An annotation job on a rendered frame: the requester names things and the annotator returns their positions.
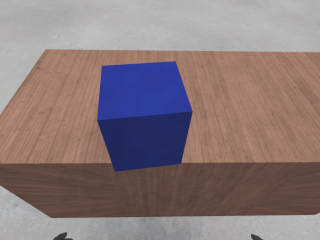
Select pedestal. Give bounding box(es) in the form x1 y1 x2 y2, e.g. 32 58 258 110
0 49 320 218

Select carton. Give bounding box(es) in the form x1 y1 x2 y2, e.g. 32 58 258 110
97 61 193 172

